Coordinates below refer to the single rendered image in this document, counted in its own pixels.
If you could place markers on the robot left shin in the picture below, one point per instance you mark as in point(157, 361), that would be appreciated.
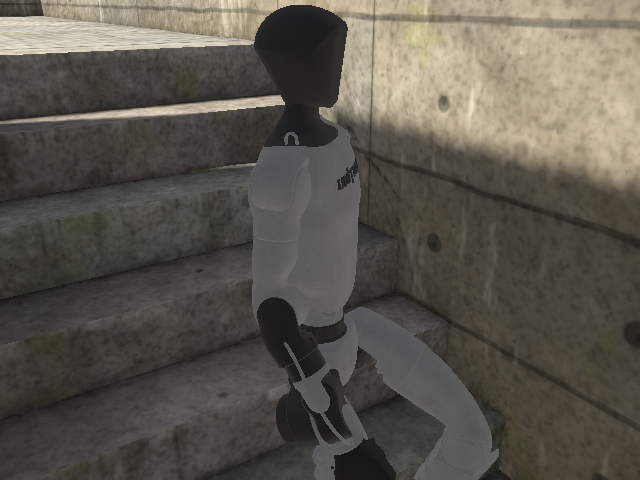
point(436, 467)

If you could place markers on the robot right hand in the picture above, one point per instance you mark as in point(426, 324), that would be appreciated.
point(365, 462)

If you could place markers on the robot right forearm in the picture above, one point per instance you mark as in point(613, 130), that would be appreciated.
point(278, 324)

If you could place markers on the right robot upper arm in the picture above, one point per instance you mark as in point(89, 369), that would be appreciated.
point(278, 193)

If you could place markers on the humanoid robot torso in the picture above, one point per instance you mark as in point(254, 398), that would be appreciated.
point(327, 249)

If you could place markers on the left robot upper arm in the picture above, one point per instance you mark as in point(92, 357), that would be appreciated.
point(339, 127)

